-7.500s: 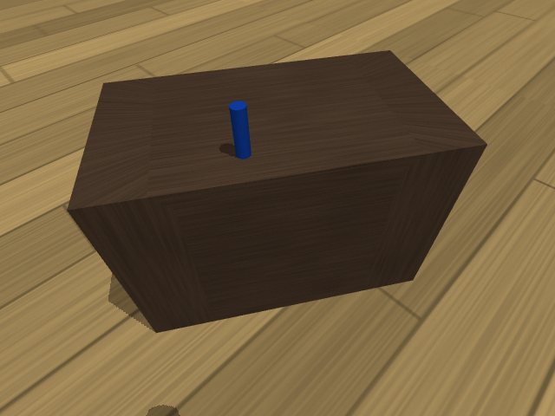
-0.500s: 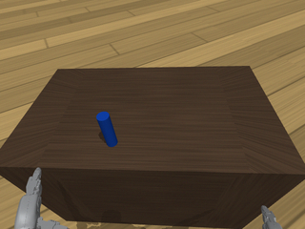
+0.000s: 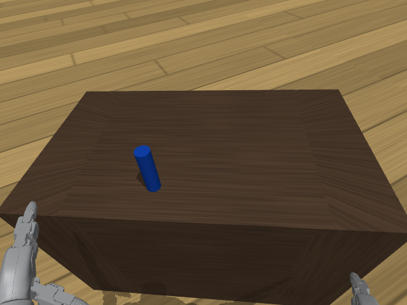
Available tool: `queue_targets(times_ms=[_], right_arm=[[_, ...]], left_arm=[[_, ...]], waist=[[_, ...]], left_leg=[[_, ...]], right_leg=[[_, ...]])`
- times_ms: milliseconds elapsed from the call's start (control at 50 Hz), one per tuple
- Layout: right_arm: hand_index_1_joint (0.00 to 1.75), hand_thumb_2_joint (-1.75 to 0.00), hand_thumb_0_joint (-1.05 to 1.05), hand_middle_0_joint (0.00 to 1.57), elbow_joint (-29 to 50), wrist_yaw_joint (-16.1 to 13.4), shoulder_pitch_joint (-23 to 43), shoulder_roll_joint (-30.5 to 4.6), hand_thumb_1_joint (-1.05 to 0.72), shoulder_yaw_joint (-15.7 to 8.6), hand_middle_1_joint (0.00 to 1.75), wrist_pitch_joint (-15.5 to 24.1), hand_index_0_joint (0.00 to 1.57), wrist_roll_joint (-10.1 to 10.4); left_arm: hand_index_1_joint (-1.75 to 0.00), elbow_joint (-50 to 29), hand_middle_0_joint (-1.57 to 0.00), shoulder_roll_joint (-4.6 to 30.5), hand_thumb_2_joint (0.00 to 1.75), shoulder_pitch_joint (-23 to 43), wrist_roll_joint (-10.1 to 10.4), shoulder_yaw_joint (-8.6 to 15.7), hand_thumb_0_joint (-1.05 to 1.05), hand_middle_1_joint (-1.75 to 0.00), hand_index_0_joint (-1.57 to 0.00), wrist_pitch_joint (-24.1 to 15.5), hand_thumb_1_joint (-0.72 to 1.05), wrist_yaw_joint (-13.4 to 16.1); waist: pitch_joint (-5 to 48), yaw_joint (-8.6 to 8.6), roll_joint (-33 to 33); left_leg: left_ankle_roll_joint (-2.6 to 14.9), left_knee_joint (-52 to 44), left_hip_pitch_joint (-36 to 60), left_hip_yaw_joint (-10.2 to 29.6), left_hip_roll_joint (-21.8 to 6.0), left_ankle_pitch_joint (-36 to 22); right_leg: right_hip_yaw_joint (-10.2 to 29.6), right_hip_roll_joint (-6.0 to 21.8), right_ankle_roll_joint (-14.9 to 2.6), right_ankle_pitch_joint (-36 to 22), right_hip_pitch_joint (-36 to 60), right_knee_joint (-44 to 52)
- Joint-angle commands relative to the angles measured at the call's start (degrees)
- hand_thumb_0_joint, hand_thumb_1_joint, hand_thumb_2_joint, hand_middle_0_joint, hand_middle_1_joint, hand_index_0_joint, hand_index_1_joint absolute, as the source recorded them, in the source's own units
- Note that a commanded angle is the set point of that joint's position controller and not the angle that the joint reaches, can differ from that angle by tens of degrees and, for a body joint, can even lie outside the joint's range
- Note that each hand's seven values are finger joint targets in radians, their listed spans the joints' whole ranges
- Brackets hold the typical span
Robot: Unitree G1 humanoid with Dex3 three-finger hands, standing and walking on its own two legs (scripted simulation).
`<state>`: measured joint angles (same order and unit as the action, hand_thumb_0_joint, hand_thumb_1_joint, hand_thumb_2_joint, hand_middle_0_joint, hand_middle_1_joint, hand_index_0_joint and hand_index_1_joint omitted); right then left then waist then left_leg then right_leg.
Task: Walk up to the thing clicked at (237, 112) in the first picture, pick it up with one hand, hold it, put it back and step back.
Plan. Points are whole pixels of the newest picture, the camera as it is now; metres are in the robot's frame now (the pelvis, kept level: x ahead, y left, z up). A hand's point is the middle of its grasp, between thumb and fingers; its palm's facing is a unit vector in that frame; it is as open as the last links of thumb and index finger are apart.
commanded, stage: rise first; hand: left
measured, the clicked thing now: (148, 170) +0.45 +0.20 -0.01
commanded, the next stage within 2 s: go down in 0.24 s
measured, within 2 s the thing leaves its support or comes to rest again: neither
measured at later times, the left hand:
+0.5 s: hand (54, 258) +0.19 +0.28 +0.08, palm faces +0.35 -0.85 -0.39, open 17.6 cm
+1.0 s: hand (45, 199) +0.29 +0.34 +0.10, palm faces +0.21 -0.97 -0.13, open 17.5 cm
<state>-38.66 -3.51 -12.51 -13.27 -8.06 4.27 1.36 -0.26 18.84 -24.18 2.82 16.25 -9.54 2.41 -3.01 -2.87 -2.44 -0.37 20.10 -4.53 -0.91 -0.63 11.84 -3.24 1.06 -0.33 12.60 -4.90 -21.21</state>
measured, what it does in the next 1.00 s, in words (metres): stands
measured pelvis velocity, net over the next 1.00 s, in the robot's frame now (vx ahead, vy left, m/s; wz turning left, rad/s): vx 0.00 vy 0.02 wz -0.01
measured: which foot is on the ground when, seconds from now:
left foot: down 0.00-1.00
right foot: down 0.00-1.00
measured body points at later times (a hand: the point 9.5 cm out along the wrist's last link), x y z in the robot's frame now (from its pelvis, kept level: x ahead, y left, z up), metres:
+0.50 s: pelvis -0.01 +0.01 +0.00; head -0.01 -0.01 +0.45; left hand +0.16 +0.32 +0.10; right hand +0.16 -0.26 -0.10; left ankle -0.01 +0.12 -0.75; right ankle -0.01 -0.11 -0.75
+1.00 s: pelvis +0.00 +0.02 -0.01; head +0.00 +0.02 +0.44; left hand +0.27 +0.39 +0.11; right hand +0.15 -0.24 -0.10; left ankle -0.01 +0.13 -0.75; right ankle -0.01 -0.11 -0.75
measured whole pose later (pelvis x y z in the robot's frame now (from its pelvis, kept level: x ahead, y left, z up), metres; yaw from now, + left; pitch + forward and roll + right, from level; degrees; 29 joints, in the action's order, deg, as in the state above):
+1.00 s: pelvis +0.00 +0.02 -0.01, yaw +0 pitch +1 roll +0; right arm -43.8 -5.4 -9.8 -12.7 -3.5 6.2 2.5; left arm 29.8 28.9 5.6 14.7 28.8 -11.1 -22.4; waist 1.8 0.0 -0.4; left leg 0.8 26.2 -13.0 -1.4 -0.1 14.2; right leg -2.6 1.8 0.8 13.4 -12.4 -24.9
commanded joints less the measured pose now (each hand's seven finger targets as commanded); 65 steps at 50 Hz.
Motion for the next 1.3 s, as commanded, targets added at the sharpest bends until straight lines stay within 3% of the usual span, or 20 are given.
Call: queue_targets(times_ms=[0,60,100,140,200,260,340,360,400,420,480,520,580,620,740,880,960,1020,1160,1280], right_arm=[[0.05,-0.05,0.00,0.05,6.49,-0.42,4.81,-7.27,0.51,-2.50,0.05,3.28,0.05,-0.24],[0.05,-0.05,0.00,0.05,7.51,-0.50,6.01,-9.83,0.52,-4.17,0.05,3.57,0.05,-0.40],[0.05,-0.05,0.00,0.05,7.89,-0.09,6.05,-6.69,0.53,-1.78,0.05,3.60,0.05,-0.05],[0.05,-0.05,0.00,0.05,8.71,-0.33,5.65,-10.04,0.52,-3.97,0.05,3.69,0.05,-0.14],[0.05,-0.05,0.00,0.05,7.28,0.03,5.63,-6.61,0.52,-2.10,0.05,3.82,0.05,-0.06],[0.05,-0.06,0.00,0.05,7.31,-0.17,5.52,-9.23,0.52,-3.83,0.05,4.09,0.05,-0.07],[0.05,-0.05,0.00,0.05,7.37,0.14,7.56,-7.80,0.51,-2.61,0.05,4.54,0.05,0.04],[0.05,-0.05,0.00,0.05,7.62,0.77,8.38,-7.78,0.51,-1.77,0.05,4.66,0.05,-0.76],[0.05,-0.05,0.00,0.05,5.91,0.59,5.28,-11.26,0.50,-4.82,0.05,4.38,0.05,-1.05],[0.05,-0.05,0.00,0.05,6.42,0.98,5.69,-8.41,0.51,-2.66,0.05,4.34,0.05,-0.86],[0.05,-0.05,0.00,0.05,6.43,0.42,7.13,-11.57,0.53,-5.22,0.05,3.75,0.05,-1.00],[0.05,-0.05,0.00,0.05,3.27,0.71,5.88,-7.19,0.52,-2.31,0.05,3.65,0.05,-0.76],[0.05,-0.05,0.00,0.05,4.16,-0.15,7.99,-10.49,0.52,-4.04,0.05,3.92,0.05,-0.49],[0.05,-0.05,0.00,0.05,2.25,-0.23,8.47,-7.85,0.53,-1.88,0.05,3.84,0.05,-0.07],[0.05,-0.05,0.00,0.05,2.36,-1.91,10.85,-9.06,0.53,-0.79,0.05,4.01,0.05,0.71],[0.05,-0.05,0.00,0.05,0.82,-2.31,7.07,-7.14,0.53,2.48,0.05,4.32,0.05,1.14],[0.05,-0.05,0.00,0.05,4.14,-2.41,9.42,-9.67,0.53,1.48,0.05,5.21,0.05,0.78],[0.05,-0.05,0.00,0.05,4.23,-2.57,9.65,-10.46,0.53,0.95,0.05,5.43,0.05,0.57],[0.05,-0.05,0.00,0.05,0.14,-2.64,7.84,-7.50,0.54,2.70,0.05,5.57,0.05,0.28],[0.05,-0.05,0.00,0.05,-2.98,-3.88,9.67,-11.14,0.53,0.96,0.05,6.04,0.05,0.31]], left_arm=[[-0.06,-12.00,-0.05,12.00,0.05,4.74,0.26,6.90,0.00,-0.05,-0.04,-4.43,-0.59,1.00],[-0.06,-11.64,-0.05,13.12,0.06,4.53,0.23,8.17,0.00,-0.05,-0.04,-4.88,-0.58,1.06],[-0.06,-12.29,-0.04,12.04,0.06,3.52,0.20,7.45,0.00,-0.05,-0.03,-5.48,-0.59,0.91],[-0.06,-13.01,-0.04,12.85,0.07,4.30,0.36,7.90,0.00,-0.05,-0.03,-5.84,-0.59,0.99],[-0.06,-13.80,-0.04,12.02,0.08,4.25,0.26,7.52,0.00,-0.05,-0.03,-6.20,-0.60,0.82],[-0.07,-13.25,-0.05,12.34,0.08,2.78,0.36,7.80,0.00,-0.05,-0.03,-6.47,-0.60,0.87],[-0.05,-16.67,-0.06,11.83,0.00,3.74,0.28,6.93,0.00,-0.06,-0.07,-7.30,-0.61,0.84],[-0.07,-15.99,-0.07,6.21,0.02,4.90,0.66,4.69,0.00,-0.07,-0.07,-8.28,-0.61,-0.61],[-0.07,-14.13,-0.07,11.85,0.01,5.60,0.61,9.90,0.00,-0.07,-0.08,-8.42,-0.61,-0.77],[-0.07,-13.86,-0.07,11.85,0.02,6.14,0.40,9.76,0.00,-0.08,-0.08,-8.79,-0.61,-1.04],[-0.07,-11.07,-0.06,13.60,0.03,9.75,1.41,11.91,0.00,-0.07,-0.07,-8.99,-0.61,-1.65],[-0.06,-10.27,-0.07,12.63,0.02,12.56,2.16,10.88,0.00,-0.06,-0.07,-8.91,-0.61,-2.70],[-0.06,-6.70,-0.06,15.26,0.03,18.92,3.88,12.20,0.00,-0.07,-0.07,-8.41,-0.61,-4.81],[-0.05,-3.23,-0.05,15.86,0.04,24.14,5.23,12.16,0.00,-0.05,-0.06,-8.31,-0.59,-7.30],[-0.04,7.03,-0.05,23.80,0.04,32.37,9.22,16.64,0.00,-0.05,-0.06,-7.54,-0.56,-15.59],[-0.03,18.31,-0.05,25.84,0.05,39.87,13.55,17.24,0.00,-0.04,-0.05,-4.97,-0.54,-24.03],[-0.03,20.46,-0.05,27.04,0.04,42.85,13.25,17.20,0.00,-0.03,-0.06,-4.62,-0.57,-26.42],[-0.02,20.78,-0.05,27.97,0.04,44.71,13.19,17.78,0.00,-0.02,-0.05,-4.78,-0.56,-26.58],[-0.03,20.51,-0.05,28.51,0.06,48.65,12.93,17.80,0.00,-0.03,-0.06,-5.63,-0.54,-26.50],[-0.03,26.72,-0.06,33.67,0.05,53.53,13.89,19.67,0.00,-0.03,-0.06,-5.42,-0.55,-29.15]], waist=[[3.79,-0.06,0.79],[4.77,0.05,2.12],[4.48,-0.70,1.31],[4.47,-0.21,0.75],[4.15,-0.56,-0.17],[3.48,-0.20,0.32],[3.80,-0.72,-1.18],[5.77,0.45,0.90],[6.22,0.54,1.78],[6.55,0.00,0.76],[5.85,1.15,1.29],[5.25,0.78,0.18],[6.24,2.29,1.15],[7.44,2.08,0.58],[11.72,1.75,-1.54],[13.26,2.09,-2.62],[16.25,1.77,-2.89],[15.94,1.62,-2.04],[16.52,1.10,-4.54],[17.55,2.90,-4.08]], left_leg=[[1.45,-2.43,0.06,-1.62,1.27,-8.42],[1.45,-2.31,0.08,-1.28,0.97,-8.78],[1.43,-2.52,-0.30,-1.28,1.04,-8.81],[1.24,-2.75,-0.25,-1.23,0.96,-8.63],[1.24,-2.81,-0.45,-1.36,1.10,-8.11],[1.30,-2.99,-0.66,-1.26,0.98,-7.54],[1.15,-3.24,-1.03,-0.99,0.81,-7.22],[0.88,-0.01,-2.52,-0.91,1.04,-6.88],[0.90,0.38,-2.76,-0.60,0.84,-6.16],[0.84,0.58,-3.04,-0.54,0.86,-5.93],[0.72,1.41,-4.13,-0.51,1.15,-5.80],[0.94,1.63,-5.09,-0.67,1.47,-4.28],[1.02,1.80,-5.14,-0.20,1.25,-3.75],[1.12,2.20,-5.36,0.31,1.05,-4.65],[1.14,2.96,-4.86,0.58,1.18,-8.75],[0.98,3.14,-5.72,0.41,1.03,-12.11],[0.22,3.11,-3.91,1.16,0.01,-16.28],[0.15,2.55,-4.05,1.38,-0.22,-13.17],[-0.01,3.42,-4.51,1.22,-0.17,-13.87],[0.39,3.74,-4.92,1.48,0.04,-12.77]], right_leg=[[-0.17,0.37,0.19,-8.53,-0.63,3.98],[-0.43,0.07,0.11,-8.56,0.09,3.72],[-0.48,0.09,-0.05,-8.52,0.55,3.66],[-0.57,-0.20,-0.13,-8.30,0.64,3.69],[-0.42,0.08,-0.12,-7.70,0.39,3.84],[-0.48,-0.11,-0.18,-7.28,-0.16,3.82],[-0.77,-0.37,-0.36,-6.79,0.12,3.45],[-0.07,-0.54,0.11,-5.86,-1.61,2.07],[-0.14,-0.66,0.18,-5.24,-1.57,1.71],[-0.12,-0.60,0.14,-4.94,-1.56,1.47],[-0.05,-0.47,0.37,-5.20,-3.18,0.94],[0.18,0.04,0.35,-4.24,-4.00,0.71],[0.16,-0.04,0.39,-4.16,-5.15,0.23],[0.15,-0.02,0.23,-5.19,-5.03,-0.40],[0.28,0.12,-0.08,-9.20,-3.46,-1.18],[0.44,0.13,-0.44,-12.19,-4.00,-1.41],[0.14,-0.59,-0.92,-13.34,-4.21,-2.27],[-0.03,-0.82,-0.85,-10.18,-5.02,-1.62],[0.38,-0.72,-0.96,-10.49,-5.72,-2.04],[0.76,-0.60,-0.81,-10.99,-6.79,-1.78]])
